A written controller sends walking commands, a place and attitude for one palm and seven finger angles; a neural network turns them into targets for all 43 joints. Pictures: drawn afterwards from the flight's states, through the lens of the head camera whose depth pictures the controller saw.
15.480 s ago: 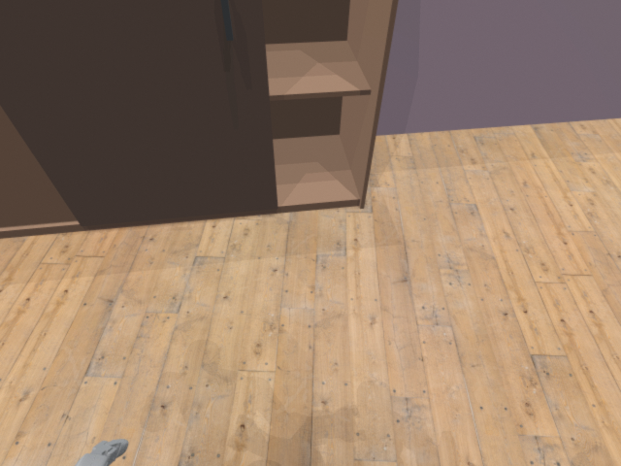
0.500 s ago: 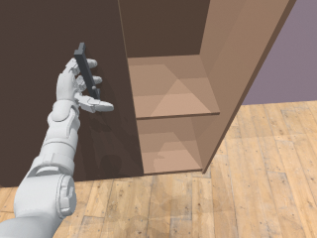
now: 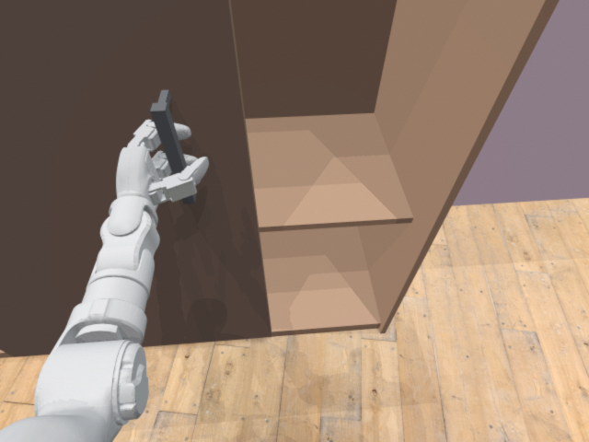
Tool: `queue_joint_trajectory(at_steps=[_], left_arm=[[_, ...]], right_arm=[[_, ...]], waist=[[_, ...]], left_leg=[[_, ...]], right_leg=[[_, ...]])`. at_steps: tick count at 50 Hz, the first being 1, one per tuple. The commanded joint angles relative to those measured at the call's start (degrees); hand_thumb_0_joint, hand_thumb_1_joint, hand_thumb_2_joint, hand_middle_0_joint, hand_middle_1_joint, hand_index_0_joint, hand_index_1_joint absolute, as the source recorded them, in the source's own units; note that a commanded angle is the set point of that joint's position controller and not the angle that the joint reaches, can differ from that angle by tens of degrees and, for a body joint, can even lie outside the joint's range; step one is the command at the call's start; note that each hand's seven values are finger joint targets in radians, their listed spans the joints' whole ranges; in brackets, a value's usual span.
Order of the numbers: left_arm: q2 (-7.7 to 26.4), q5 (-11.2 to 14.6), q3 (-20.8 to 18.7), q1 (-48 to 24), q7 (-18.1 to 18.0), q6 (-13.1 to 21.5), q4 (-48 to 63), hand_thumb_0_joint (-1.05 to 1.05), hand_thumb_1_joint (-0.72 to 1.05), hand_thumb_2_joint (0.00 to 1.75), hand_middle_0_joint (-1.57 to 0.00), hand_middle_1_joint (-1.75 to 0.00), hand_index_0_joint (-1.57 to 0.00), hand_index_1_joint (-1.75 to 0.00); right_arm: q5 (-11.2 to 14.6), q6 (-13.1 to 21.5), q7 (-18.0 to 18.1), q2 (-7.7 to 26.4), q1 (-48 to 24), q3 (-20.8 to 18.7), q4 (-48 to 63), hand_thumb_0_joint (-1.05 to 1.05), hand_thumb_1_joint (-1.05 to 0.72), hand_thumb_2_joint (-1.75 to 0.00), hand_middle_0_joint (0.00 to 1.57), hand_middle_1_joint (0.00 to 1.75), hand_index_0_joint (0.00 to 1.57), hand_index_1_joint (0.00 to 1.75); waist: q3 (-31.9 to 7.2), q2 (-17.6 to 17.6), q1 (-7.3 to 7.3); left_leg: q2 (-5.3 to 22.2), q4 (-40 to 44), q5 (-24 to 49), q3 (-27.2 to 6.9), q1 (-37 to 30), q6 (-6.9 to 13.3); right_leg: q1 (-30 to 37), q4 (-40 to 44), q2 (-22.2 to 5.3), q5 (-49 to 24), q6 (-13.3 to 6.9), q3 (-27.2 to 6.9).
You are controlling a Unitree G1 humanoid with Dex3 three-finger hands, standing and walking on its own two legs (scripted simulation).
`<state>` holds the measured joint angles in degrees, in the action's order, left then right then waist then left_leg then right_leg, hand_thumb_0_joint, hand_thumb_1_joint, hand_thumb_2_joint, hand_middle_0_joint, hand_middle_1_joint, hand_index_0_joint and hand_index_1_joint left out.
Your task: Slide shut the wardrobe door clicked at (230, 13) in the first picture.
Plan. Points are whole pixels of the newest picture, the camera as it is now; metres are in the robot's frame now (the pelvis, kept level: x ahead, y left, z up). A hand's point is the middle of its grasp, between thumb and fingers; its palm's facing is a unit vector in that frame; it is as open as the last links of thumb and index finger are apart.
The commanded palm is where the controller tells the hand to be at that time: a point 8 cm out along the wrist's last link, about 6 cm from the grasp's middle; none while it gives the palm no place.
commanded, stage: grip the handle and tug to test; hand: left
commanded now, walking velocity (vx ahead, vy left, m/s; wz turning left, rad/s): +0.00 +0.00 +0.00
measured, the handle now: (178, 151) +0.50 +0.17 +0.13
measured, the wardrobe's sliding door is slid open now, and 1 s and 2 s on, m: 0.38 0.38 0.38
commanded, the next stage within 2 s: tug the door sideways, standing still in 0.86 s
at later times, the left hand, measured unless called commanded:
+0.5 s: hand (189, 173) +0.45 +0.14 +0.13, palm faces +0.07 -1.00 -0.01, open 5.4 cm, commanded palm +0.41 +0.19 +0.13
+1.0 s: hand (189, 175) +0.45 +0.14 +0.13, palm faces +0.05 -1.00 +0.00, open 5.6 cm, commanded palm +0.41 +0.19 +0.13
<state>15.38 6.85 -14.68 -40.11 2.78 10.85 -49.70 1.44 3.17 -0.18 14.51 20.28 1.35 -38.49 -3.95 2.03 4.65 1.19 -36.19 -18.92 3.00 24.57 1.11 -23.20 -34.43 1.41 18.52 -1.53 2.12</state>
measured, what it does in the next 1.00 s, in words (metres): stands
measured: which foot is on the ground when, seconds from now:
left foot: down 0.00-1.00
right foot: down 0.00-1.00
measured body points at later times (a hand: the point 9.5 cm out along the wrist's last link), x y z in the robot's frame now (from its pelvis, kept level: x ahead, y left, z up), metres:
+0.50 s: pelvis -0.01 -0.01 +0.00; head +0.03 -0.01 +0.45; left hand +0.44 +0.19 +0.13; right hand +0.06 -0.26 -0.12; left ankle -0.01 +0.10 -0.73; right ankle -0.02 -0.10 -0.73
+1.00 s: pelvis +0.03 +0.00 +0.01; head +0.05 -0.01 +0.46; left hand +0.44 +0.19 +0.13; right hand +0.11 -0.26 -0.10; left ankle -0.01 +0.10 -0.73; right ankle -0.02 -0.10 -0.73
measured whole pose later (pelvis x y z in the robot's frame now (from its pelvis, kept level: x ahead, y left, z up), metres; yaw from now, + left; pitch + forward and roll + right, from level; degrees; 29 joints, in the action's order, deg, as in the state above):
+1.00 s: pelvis +0.03 +0.00 +0.01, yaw -2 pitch +7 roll +0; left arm 14.1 9.0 -15.4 -26.6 3.2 5.0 -31.3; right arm 1.7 2.7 -0.6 14.6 18.7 0.6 -34.9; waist -4.9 2.2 4.9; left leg 2.0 -31.8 -19.2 5.2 19.7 0.7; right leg -19.4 -30.4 2.4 18.1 -1.6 -0.3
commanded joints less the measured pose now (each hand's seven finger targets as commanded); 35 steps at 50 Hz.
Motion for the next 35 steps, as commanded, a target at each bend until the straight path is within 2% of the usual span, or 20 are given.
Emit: queue_joint_trajectory(at_steps=[1,2,3,4,5,6,7,9,11,14,17,21,23,25,26,27,30,31,34,35], left_arm=[[10.85,0.79,-0.31,-28.56,0.24,3.17,12.39,0.00,0.85,0.88,-0.44,-1.39,-0.44,-1.39],[10.43,0.63,-0.36,-29.33,0.28,3.51,13.26,0.00,0.90,0.90,-0.45,-1.40,-0.45,-1.40],[11.34,0.57,-0.91,-29.93,0.19,3.87,12.92,0.00,0.90,0.90,-0.45,-1.40,-0.45,-1.40],[10.70,0.72,-0.65,-30.19,0.27,4.22,13.03,0.00,0.90,0.90,-0.45,-1.40,-0.45,-1.40],[11.57,0.66,-1.43,-29.52,0.20,4.48,12.46,0.00,0.90,0.90,-0.45,-1.40,-0.45,-1.40],[12.06,0.68,-1.00,-29.21,0.42,4.69,12.52,0.00,0.90,0.90,-0.45,-1.40,-0.45,-1.40],[11.26,0.63,-1.08,-29.29,0.40,4.89,12.69,0.00,0.90,0.90,-0.45,-1.40,-0.45,-1.40],[10.19,0.86,-0.32,-29.16,0.59,4.82,11.90,0.00,0.90,0.90,-0.45,-1.40,-0.45,-1.40],[12.48,0.57,-1.82,-29.07,0.05,4.74,10.75,0.00,0.90,0.90,-0.45,-1.40,-0.45,-1.40],[11.36,0.15,-1.24,-29.76,-0.38,4.84,11.37,0.00,0.90,0.90,-0.45,-1.40,-0.45,-1.40],[12.83,0.05,-2.28,-29.09,-0.32,4.90,10.48,0.00,0.90,0.90,-0.45,-1.40,-0.45,-1.40],[14.66,0.52,-3.12,-27.83,0.26,5.25,11.19,0.00,0.90,0.90,-0.45,-1.40,-0.45,-1.40],[12.66,0.61,-2.37,-27.86,0.58,5.36,12.54,0.00,0.90,0.90,-0.45,-1.40,-0.45,-1.40],[12.30,0.91,-2.42,-25.08,0.96,5.10,11.96,0.00,0.90,0.90,-0.45,-1.40,-0.45,-1.40],[14.51,1.29,-3.58,-24.21,0.89,4.87,11.43,0.00,0.90,0.90,-0.45,-1.40,-0.45,-1.40],[13.75,1.14,-3.79,-23.80,0.98,4.87,12.47,0.00,0.90,0.90,-0.45,-1.40,-0.45,-1.40],[14.09,1.45,-4.32,-20.68,1.55,4.29,13.05,0.00,0.90,0.90,-0.45,-1.40,-0.45,-1.40],[15.83,1.64,-5.32,-19.75,1.54,4.02,12.93,0.00,0.90,0.90,-0.45,-1.40,-0.45,-1.40],[12.91,1.71,-3.81,-16.63,1.83,3.81,18.17,0.00,0.90,0.90,-0.45,-1.40,-0.45,-1.40],[12.27,1.96,-3.64,-15.60,1.75,3.52,19.32,0.00,0.90,0.90,-0.45,-1.40,-0.45,-1.40]], right_arm=[[0.54,2.20,0.99,8.56,1.22,-3.18,5.40,0.00,-0.90,-0.90,0.20,0.30,0.20,0.30],[0.43,2.26,1.04,8.13,1.36,-3.04,5.38,0.00,-0.90,-0.90,0.20,0.30,0.20,0.30],[0.31,2.26,1.22,8.25,1.60,-3.05,5.08,0.00,-0.90,-0.90,0.20,0.30,0.20,0.30],[0.27,2.43,1.21,8.09,1.54,-3.06,5.16,0.00,-0.90,-0.90,0.20,0.30,0.20,0.30],[0.17,2.52,1.20,8.13,1.77,-3.12,5.03,0.00,-0.90,-0.90,0.20,0.30,0.20,0.30],[0.26,2.62,1.14,8.57,1.73,-3.10,5.14,0.00,-0.90,-0.90,0.20,0.30,0.20,0.30],[0.17,2.61,1.09,8.09,1.77,-3.07,5.00,0.00,-0.90,-0.90,0.20,0.30,0.20,0.30],[0.28,2.62,1.02,8.08,1.59,-2.96,5.09,0.00,-0.90,-0.90,0.20,0.30,0.20,0.30],[0.25,2.50,1.07,8.51,1.57,-3.00,4.98,0.00,-0.90,-0.90,0.20,0.30,0.20,0.30],[0.15,2.52,1.02,8.04,1.59,-3.03,5.10,0.00,-0.90,-0.90,0.20,0.30,0.20,0.30],[0.18,2.37,1.04,8.17,1.73,-2.98,4.98,0.00,-0.90,-0.90,0.20,0.30,0.20,0.30],[0.33,2.51,1.02,8.56,1.33,-3.09,5.57,0.00,-0.90,-0.90,0.20,0.30,0.20,0.30],[0.19,2.53,1.06,7.92,1.25,-2.90,5.79,0.00,-0.90,-0.90,0.20,0.30,0.20,0.30],[0.31,2.55,1.05,7.96,0.96,-2.90,6.13,0.00,-0.90,-0.90,0.20,0.30,0.20,0.30],[0.45,2.54,1.03,8.62,1.00,-3.04,6.13,0.00,-0.90,-0.90,0.20,0.30,0.20,0.30],[0.31,2.49,1.02,8.04,1.01,-2.89,6.39,0.00,-0.90,-0.90,0.20,0.30,0.20,0.30],[0.43,2.34,1.11,8.11,0.63,-2.88,7.08,0.00,-0.90,-0.90,0.20,0.30,0.20,0.30],[0.51,2.26,1.05,8.63,0.42,-3.02,7.12,0.00,-0.90,-0.90,0.20,0.30,0.20,0.30],[0.61,2.22,1.00,7.70,-0.39,-3.16,8.24,0.00,-0.90,-0.90,0.20,0.30,0.20,0.30],[0.51,2.37,0.85,7.68,-0.29,-3.11,8.44,0.00,-0.90,-0.90,0.20,0.30,0.20,0.30]], waist=[[-16.22,-0.71,0.49],[-17.50,1.06,1.04],[-17.83,-1.25,1.11],[-18.85,-0.19,1.06],[-19.42,-1.76,0.91],[-20.00,-1.04,0.35],[-20.18,0.10,0.81],[-19.27,-1.51,0.97],[-18.16,-2.05,0.46],[-18.39,-1.16,0.80],[-18.18,-1.22,0.73],[-19.47,-1.59,-0.42],[-19.31,-0.37,0.11],[-18.80,-1.62,-0.12],[-18.95,-3.15,-1.04],[-18.88,-1.19,-0.63],[-18.57,-2.91,-1.20],[-18.21,-2.90,-1.83],[-20.11,0.56,-2.26],[-20.58,-0.35,-2.33]], left_leg=[[-0.93,2.74,17.21,-2.99,-9.87,0.93],[-0.88,2.64,16.38,-2.96,-10.69,0.87],[-0.79,2.56,16.64,-3.33,-10.56,0.89],[-0.96,2.45,16.70,-3.03,-10.90,0.90],[-0.92,2.41,16.95,-3.12,-10.65,0.96],[-1.01,2.41,18.20,-3.36,-10.96,0.83],[-0.90,2.20,18.83,-3.20,-11.65,0.82],[-0.94,2.39,17.99,-3.24,-10.78,0.81],[-1.05,2.67,16.96,-3.19,-9.47,0.89],[-1.13,2.53,17.12,-2.76,-9.42,1.03],[-1.17,2.50,16.59,-2.61,-8.86,1.08],[-1.45,2.60,16.96,-2.40,-8.40,1.13],[-1.34,2.70,16.58,-2.13,-8.98,1.14],[-1.28,2.83,16.00,-1.89,-8.40,1.22],[-1.40,2.86,16.59,-2.04,-7.53,1.22],[-1.41,3.05,15.98,-1.61,-7.68,1.26],[-1.41,3.31,15.55,-1.34,-6.66,1.28],[-1.51,3.35,16.19,-1.25,-6.35,1.33],[-1.41,3.45,18.88,-0.81,-8.88,1.13],[-1.26,3.48,20.41,-1.15,-9.60,1.12]], right_leg=[[4.12,3.58,0.32,-20.98,-0.26,-1.50],[4.05,3.45,0.33,-20.17,-0.11,-1.68],[4.55,3.26,0.41,-20.37,-0.15,-1.49],[4.73,3.22,0.38,-20.72,-0.08,-1.76],[5.51,3.16,0.38,-21.25,-0.01,-1.76],[5.49,2.91,0.38,-21.85,-0.27,-1.71],[5.25,2.64,0.38,-22.39,-0.17,-1.64],[5.25,2.93,0.38,-21.93,-0.05,-1.55],[5.24,3.12,0.37,-21.27,-0.12,-1.63],[5.58,3.06,0.27,-22.15,0.07,-1.89],[5.90,3.16,0.23,-22.01,0.05,-2.03],[7.58,3.33,0.10,-23.14,-0.08,-2.41],[7.52,3.22,0.19,-23.15,0.08,-2.39],[7.86,3.59,0.23,-23.03,0.15,-2.48],[8.64,3.64,0.15,-23.76,0.01,-2.49],[8.93,3.60,0.14,-23.77,0.19,-2.74],[10.28,3.78,0.04,-24.40,0.33,-2.84],[10.46,3.92,-0.08,-25.16,0.17,-2.91],[11.51,3.55,0.03,-27.17,0.10,-2.59],[11.72,3.36,0.14,-28.07,0.05,-2.28]])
